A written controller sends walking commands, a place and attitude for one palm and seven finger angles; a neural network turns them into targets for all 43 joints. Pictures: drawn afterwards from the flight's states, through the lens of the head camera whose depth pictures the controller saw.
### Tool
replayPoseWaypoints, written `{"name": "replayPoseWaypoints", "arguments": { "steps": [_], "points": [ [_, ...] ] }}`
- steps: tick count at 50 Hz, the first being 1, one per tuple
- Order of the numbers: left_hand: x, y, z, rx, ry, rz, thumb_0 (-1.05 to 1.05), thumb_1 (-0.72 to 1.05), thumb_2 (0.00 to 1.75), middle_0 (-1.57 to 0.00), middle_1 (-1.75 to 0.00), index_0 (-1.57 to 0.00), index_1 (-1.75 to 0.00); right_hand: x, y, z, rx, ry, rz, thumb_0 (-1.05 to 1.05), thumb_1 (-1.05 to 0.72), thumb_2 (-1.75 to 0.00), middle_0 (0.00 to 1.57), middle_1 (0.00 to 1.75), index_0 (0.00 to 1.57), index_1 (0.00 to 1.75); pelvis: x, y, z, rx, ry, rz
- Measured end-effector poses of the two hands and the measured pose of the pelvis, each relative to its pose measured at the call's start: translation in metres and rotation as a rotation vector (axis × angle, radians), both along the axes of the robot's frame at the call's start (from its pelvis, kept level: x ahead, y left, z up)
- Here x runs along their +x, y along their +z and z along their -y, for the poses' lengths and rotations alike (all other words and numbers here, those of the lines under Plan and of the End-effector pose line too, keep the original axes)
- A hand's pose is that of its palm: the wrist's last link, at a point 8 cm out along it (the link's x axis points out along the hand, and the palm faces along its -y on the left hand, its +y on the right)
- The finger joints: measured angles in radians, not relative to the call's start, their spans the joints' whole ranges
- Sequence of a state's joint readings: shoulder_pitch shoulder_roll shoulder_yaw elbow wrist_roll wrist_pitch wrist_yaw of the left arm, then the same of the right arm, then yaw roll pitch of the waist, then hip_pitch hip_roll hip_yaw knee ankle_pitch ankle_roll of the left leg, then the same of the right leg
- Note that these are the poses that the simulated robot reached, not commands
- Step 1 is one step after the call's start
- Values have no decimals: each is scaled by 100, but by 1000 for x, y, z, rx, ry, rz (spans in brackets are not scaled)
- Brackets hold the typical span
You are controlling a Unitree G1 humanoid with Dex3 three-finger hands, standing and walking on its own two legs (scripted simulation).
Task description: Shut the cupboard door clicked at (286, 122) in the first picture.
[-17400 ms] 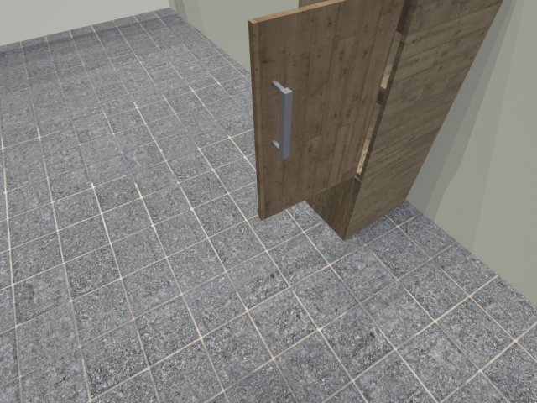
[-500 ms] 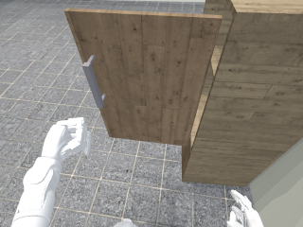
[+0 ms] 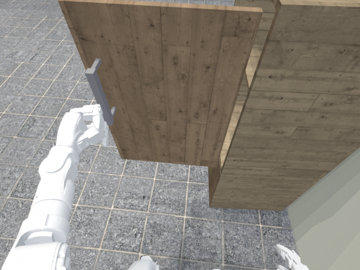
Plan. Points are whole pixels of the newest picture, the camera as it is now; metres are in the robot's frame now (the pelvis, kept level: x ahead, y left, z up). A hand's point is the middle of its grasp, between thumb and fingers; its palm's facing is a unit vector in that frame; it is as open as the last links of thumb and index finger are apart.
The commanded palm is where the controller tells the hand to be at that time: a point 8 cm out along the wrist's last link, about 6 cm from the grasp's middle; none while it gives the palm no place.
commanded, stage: bring the fist close to the handle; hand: left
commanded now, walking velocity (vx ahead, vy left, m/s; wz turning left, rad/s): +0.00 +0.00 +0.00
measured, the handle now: (103, 94) +0.52 +0.21 +0.08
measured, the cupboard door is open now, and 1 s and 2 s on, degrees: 87 86 72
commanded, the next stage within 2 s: push the door shut along its arc in 0.46 s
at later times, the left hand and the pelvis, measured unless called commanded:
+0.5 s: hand (106, 123) +0.42 +0.18 +0.08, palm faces -0.10 -1.00 -0.01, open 3.1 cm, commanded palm +0.40 +0.23 +0.08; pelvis +0.00 +0.00 +0.00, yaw -1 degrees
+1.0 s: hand (113, 110) +0.45 +0.16 +0.09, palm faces -0.19 -0.98 -0.01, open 3.1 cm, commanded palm +0.45 +0.22 +0.08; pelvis -0.01 +0.00 -0.02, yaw -1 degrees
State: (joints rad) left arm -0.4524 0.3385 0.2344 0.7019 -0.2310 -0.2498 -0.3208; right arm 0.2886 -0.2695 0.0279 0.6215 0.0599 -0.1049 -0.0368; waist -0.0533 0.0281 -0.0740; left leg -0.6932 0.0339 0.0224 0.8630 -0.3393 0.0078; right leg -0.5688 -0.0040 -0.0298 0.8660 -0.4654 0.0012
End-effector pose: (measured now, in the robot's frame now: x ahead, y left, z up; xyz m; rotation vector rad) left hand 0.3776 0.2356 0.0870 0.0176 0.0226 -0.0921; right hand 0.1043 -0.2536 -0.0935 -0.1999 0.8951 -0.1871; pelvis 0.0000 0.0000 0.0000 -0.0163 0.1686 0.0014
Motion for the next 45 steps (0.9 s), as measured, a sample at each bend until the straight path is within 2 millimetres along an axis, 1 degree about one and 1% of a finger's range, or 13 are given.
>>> {"name": "replayPoseWaypoints", "arguments": {
  "steps": [6,9,13,17,22,32,36,41,45],
  "points": [
    [23,3,-4,-1,1,3,2,90,90,-130,-150,-130,-150,-21,-8,4,-9,-24,-76,1,-90,-89,20,30,20,30,-2,-3,0,-6,-1,-23],
    [30,3,-4,-9,-6,1,2,90,90,-130,-150,-130,-150,-32,-11,7,-11,-42,-115,1,-90,-89,20,30,20,30,-2,-4,-1,-6,-6,-35],
    [32,-3,-5,-15,-9,-10,2,90,90,-130,-150,-130,-150,-45,-13,9,-11,-68,-155,1,-90,-89,20,30,20,30,-1,-5,-2,-5,-14,-45],
    [30,-7,-3,-9,-11,-8,2,90,90,-130,-150,-130,-150,-52,-14,10,-11,-85,-177,1,-90,-89,20,30,20,30,0,-5,-2,-6,-16,-46],
    [28,-6,0,-13,-6,4,2,90,90,-130,-150,-130,-150,-50,-13,8,-8,-88,-177,1,-90,-89,20,30,20,30,1,-5,-3,-7,-16,-41],
    [25,1,3,-4,-9,6,2,90,90,-130,-150,-130,-150,-29,-11,4,7,-57,-113,1,-90,-89,20,30,20,30,-1,-4,-1,-7,-11,-31],
    [31,0,7,-1,-29,-5,2,90,90,-130,-150,-130,-150,-24,-13,5,0,-39,-109,1,-90,-89,20,30,20,30,-4,-7,0,-10,-3,-34],
    [46,4,13,-6,-58,6,2,90,90,-130,-150,-130,-150,-28,-17,9,-13,-43,-121,1,-90,-89,20,30,20,30,-7,-11,2,-11,-1,-51],
    [57,7,16,-11,-78,7,2,90,90,-130,-150,-130,-150,-40,-20,14,-19,-63,-149,1,-90,-89,20,30,20,30,-9,-14,3,-11,-5,-67]
  ]
}}
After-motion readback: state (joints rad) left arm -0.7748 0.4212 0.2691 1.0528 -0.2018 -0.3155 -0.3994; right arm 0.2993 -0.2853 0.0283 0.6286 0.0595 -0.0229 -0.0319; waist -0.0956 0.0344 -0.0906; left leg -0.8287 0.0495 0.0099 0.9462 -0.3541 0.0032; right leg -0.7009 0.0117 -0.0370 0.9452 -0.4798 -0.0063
